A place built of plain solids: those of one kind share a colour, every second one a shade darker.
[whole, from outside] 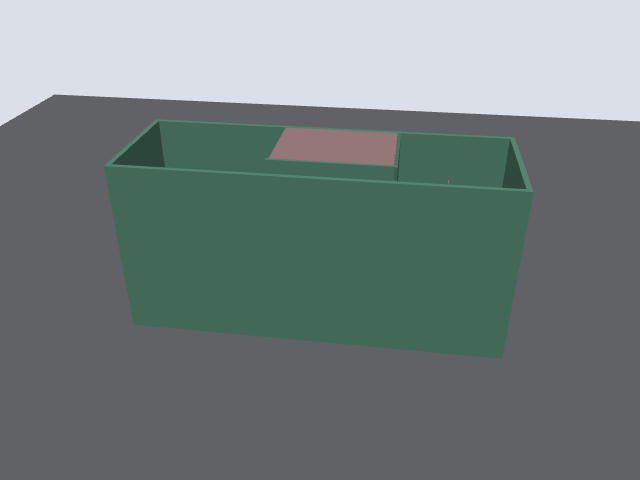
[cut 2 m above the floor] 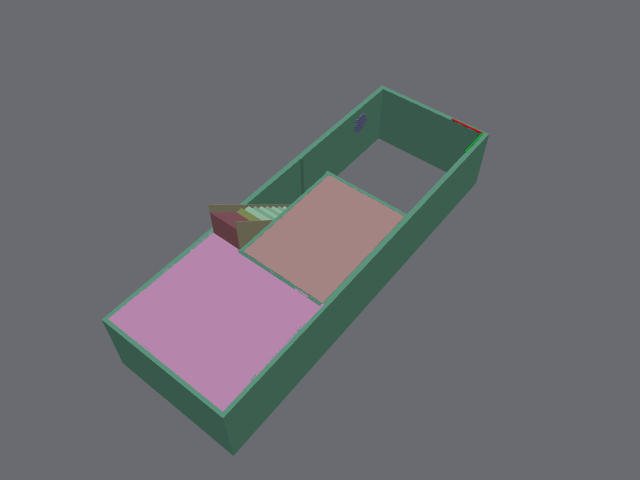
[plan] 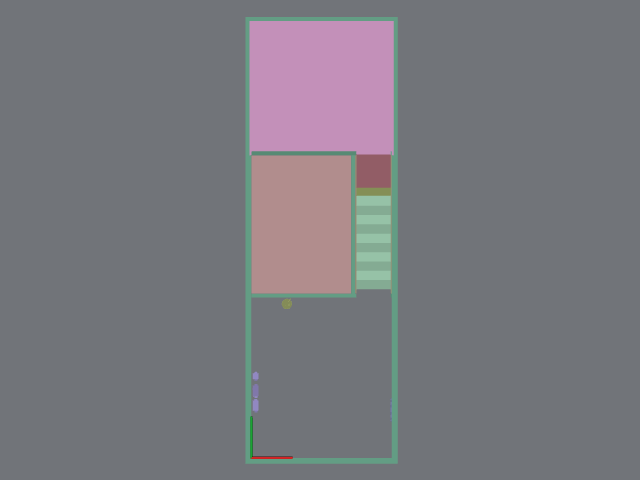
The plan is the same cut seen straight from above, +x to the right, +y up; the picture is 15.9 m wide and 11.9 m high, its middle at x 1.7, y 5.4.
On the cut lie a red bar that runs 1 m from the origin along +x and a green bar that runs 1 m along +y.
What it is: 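A lodging house's back stair, a dwelling of no particular year; the back hall below, the upper passage 2.89 m above it, and between them a joiner's timber flight of 15 risers of about 0.193 m on goings of about 0.230 m, 0.85 m clear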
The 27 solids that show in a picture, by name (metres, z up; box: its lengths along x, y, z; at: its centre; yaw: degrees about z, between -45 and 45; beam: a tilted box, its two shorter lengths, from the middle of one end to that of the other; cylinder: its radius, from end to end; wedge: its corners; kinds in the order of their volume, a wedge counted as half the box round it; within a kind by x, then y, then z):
{
 "beside_box_1": {"box": [2.47, 3.43, 5.33], "at": [1.24, 5.79, 2.62]},
 "upper_1": {"box": [3.58, 3.33, 2.94], "at": [1.74, 9.16, 1.42]},
 "wall_1": {"box": [0.15, 11.08, 5.33], "at": [-0.07, 5.39, 2.62]},
 "wall_2": {"box": [2.6, 0.1, 2.82], "at": [1.3, 4.02, 1.36]},
 "wall_3": {"box": [2.6, 0.1, 5.33], "at": [1.3, 7.55, 2.62]},
 "wall_4": {"box": [3.78, 0.15, 5.33], "at": [1.74, -0.07, 2.62]},
 "wall_5": {"box": [3.78, 0.15, 5.33], "at": [1.74, 10.86, 2.62]},
 "wall_6": {"box": [0.1, 3.63, 5.33], "at": [2.52, 5.79, 2.62]},
 "wall_7": {"box": [0.028, 0.1, 2.82], "at": [3.47, 4.02, 1.36]},
 "wall_8": {"box": [0.15, 11.08, 5.33], "at": [3.56, 5.39, 2.62]},
 "carriage_1": {"wedge": [[2.6, 4.23, -0.05], [2.6, 4.23, 0.01], [2.6, 7.52, -0.05], [2.6, 7.52, 2.76], [3.46, 4.23, -0.05], [3.46, 4.23, 0.01], [3.46, 7.52, -0.05], [3.46, 7.52, 2.76]]},
 "string_1": {"wedge": [[2.57, 4.08, -0.05], [2.57, 4.08, 0.15], [2.57, 7.5, -0.05], [2.57, 7.5, 3.02], [2.6, 4.08, -0.05], [2.6, 4.08, 0.15], [2.6, 7.5, -0.05], [2.6, 7.5, 3.02]]},
 "string_2": {"wedge": [[3.45, 4.08, -0.05], [3.45, 4.08, 0.15], [3.45, 7.5, -0.05], [3.45, 7.5, 3.02], [3.48, 4.08, -0.05], [3.48, 4.08, 0.15], [3.48, 7.5, -0.05], [3.48, 7.5, 3.02]]},
 "tread_1": {"wedge": [[2.59, 4.18, 0.14], [2.59, 4.18, 0.19], [2.59, 4.46, 0.14], [2.59, 4.46, 0.19], [3.46, 4.18, 0.14], [3.46, 4.18, 0.19], [3.46, 4.46, 0.14], [3.46, 4.46, 0.19]]},
 "tread_2": {"wedge": [[2.59, 4.41, 0.33], [2.59, 4.41, 0.39], [2.59, 4.69, 0.33], [2.59, 4.69, 0.39], [3.46, 4.41, 0.33], [3.46, 4.41, 0.39], [3.46, 4.69, 0.33], [3.46, 4.69, 0.39]]},
 "tread_3": {"wedge": [[2.59, 4.64, 0.52], [2.59, 4.64, 0.58], [2.59, 4.92, 0.52], [2.59, 4.92, 0.58], [3.46, 4.64, 0.52], [3.46, 4.64, 0.58], [3.46, 4.92, 0.52], [3.46, 4.92, 0.58]]},
 "tread_4": {"wedge": [[2.59, 4.87, 0.72], [2.59, 4.87, 0.77], [2.59, 5.15, 0.72], [2.59, 5.15, 0.77], [3.46, 4.87, 0.72], [3.46, 4.87, 0.77], [3.46, 5.15, 0.72], [3.46, 5.15, 0.77]]},
 "tread_5": {"wedge": [[2.59, 5.1, 0.91], [2.59, 5.1, 0.96], [2.59, 5.38, 0.91], [2.59, 5.38, 0.97], [3.46, 5.1, 0.91], [3.46, 5.1, 0.96], [3.46, 5.38, 0.91], [3.46, 5.38, 0.96]]},
 "tread_6": {"wedge": [[2.59, 5.33, 1.1], [2.59, 5.33, 1.16], [2.59, 5.61, 1.1], [2.59, 5.61, 1.16], [3.46, 5.33, 1.1], [3.46, 5.33, 1.16], [3.46, 5.61, 1.1], [3.46, 5.61, 1.16]]},
 "tread_7": {"wedge": [[2.59, 5.56, 1.29], [2.59, 5.56, 1.35], [2.59, 5.84, 1.29], [2.59, 5.84, 1.35], [3.46, 5.56, 1.29], [3.46, 5.56, 1.35], [3.46, 5.84, 1.29], [3.46, 5.84, 1.35]]},
 "tread_8": {"wedge": [[2.59, 5.79, 1.49], [2.59, 5.79, 1.54], [2.59, 6.07, 1.49], [2.59, 6.07, 1.54], [3.46, 5.79, 1.49], [3.46, 5.79, 1.54], [3.46, 6.07, 1.49], [3.46, 6.07, 1.54]]},
 "tread_9": {"wedge": [[2.59, 6.02, 1.68], [2.59, 6.02, 1.73], [2.59, 6.3, 1.68], [2.59, 6.3, 1.73], [3.46, 6.02, 1.68], [3.46, 6.02, 1.73], [3.46, 6.3, 1.68], [3.46, 6.3, 1.73]]},
 "tread_10": {"wedge": [[2.59, 6.25, 1.87], [2.59, 6.25, 1.93], [2.59, 6.53, 1.87], [2.59, 6.53, 1.93], [3.46, 6.25, 1.87], [3.46, 6.25, 1.93], [3.46, 6.53, 1.87], [3.46, 6.53, 1.93]]},
 "coat_pegs_1": {"box": [0.15, 0.25, 0.71], "at": [0.1, 1.29, 1.2]},
 "coat_pegs_2": {"box": [0.15, 0.27, 0.93], "at": [0.1, 1.66, 1.09]},
 "stick_bin_1": {"cylinder": 0.12, "from": [0.88, 3.81, 0.02], "to": [0.88, 3.81, 0.58]},
 "riser_1": {"wedge": [[2.59, 6.5, 1.9], [2.59, 6.5, 2.07], [2.59, 6.76, 2.0], [2.59, 6.76, 2.07], [3.46, 6.5, 1.9], [3.46, 6.5, 2.07], [3.46, 6.76, 2.0], [3.46, 6.76, 2.07]]}
}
